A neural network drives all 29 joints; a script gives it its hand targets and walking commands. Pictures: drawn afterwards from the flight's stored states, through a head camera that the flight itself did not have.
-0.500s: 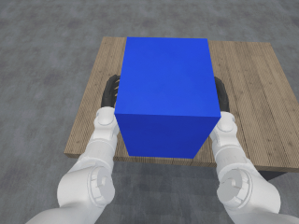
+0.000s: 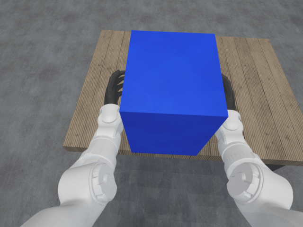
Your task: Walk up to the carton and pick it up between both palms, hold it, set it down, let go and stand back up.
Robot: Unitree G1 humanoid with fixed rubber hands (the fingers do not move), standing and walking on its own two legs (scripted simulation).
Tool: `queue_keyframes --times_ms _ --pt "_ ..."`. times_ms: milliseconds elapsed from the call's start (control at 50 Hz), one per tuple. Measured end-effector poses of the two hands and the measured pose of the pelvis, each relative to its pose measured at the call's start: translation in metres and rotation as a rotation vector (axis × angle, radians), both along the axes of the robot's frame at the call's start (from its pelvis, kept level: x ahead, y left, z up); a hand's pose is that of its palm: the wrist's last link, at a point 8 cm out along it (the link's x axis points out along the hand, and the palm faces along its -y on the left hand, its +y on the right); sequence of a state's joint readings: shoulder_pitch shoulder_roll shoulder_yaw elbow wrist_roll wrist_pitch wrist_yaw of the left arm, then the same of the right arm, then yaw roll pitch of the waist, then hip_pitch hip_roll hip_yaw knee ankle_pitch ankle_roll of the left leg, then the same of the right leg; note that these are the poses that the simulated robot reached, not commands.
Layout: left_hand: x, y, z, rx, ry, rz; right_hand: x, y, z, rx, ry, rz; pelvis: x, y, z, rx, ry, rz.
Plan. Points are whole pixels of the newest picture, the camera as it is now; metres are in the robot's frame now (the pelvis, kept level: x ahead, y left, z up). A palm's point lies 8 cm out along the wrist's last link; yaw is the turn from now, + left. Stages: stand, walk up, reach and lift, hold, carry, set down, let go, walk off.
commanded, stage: reach and lift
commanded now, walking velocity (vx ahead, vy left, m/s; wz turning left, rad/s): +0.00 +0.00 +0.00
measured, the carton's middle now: (167, 100) +0.46 -0.01 +0.02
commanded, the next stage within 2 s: none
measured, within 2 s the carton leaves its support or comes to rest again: leaves its support in 0.42 s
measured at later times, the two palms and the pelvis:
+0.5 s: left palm (108, 105) +0.42 +0.15 +0.05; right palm (223, 105) +0.43 -0.15 +0.06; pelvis +0.00 +0.00 +0.00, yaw +0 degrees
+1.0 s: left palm (91, 77) +0.41 +0.17 +0.17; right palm (239, 79) +0.41 -0.14 +0.18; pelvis -0.02 +0.01 +0.01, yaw +0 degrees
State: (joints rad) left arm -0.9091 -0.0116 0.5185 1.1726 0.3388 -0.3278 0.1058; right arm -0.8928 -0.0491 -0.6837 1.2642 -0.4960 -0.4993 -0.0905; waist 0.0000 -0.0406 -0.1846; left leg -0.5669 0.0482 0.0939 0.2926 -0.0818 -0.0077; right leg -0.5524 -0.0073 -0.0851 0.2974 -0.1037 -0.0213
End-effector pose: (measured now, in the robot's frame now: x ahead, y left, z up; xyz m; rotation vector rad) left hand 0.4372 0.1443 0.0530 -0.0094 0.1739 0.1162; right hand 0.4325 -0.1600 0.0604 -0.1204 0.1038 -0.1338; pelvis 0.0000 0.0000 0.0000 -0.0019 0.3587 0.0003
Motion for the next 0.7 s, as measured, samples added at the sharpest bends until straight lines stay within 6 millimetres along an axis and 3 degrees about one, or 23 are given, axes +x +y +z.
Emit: queue_keyframes --times_ms 300,480,600,700 --pt "-0.001 0.003 -0.004 -0.009 0.053 0.008 0.002 0.001 -0.001 -0.005 0.047 0.034 0.003 0.0 -0.003 -0.003 0.025 -0.005" --pt "-0.014 0.009 -0.003 -0.011 0.06 0.031 -0.004 0.009 0.003 0.016 0.049 0.024 0.0 0.002 -0.004 -0.012 0.004 0.001" --pt "-0.023 0.014 0.009 -0.008 0.055 0.039 -0.011 0.015 0.015 0.028 0.045 0.032 -0.005 0.004 -0.004 -0.017 -0.029 0.009" --pt "-0.027 0.018 0.031 -0.001 0.042 0.036 -0.015 0.018 0.036 0.043 0.033 0.029 -0.011 0.005 -0.003 -0.019 -0.072 0.015"
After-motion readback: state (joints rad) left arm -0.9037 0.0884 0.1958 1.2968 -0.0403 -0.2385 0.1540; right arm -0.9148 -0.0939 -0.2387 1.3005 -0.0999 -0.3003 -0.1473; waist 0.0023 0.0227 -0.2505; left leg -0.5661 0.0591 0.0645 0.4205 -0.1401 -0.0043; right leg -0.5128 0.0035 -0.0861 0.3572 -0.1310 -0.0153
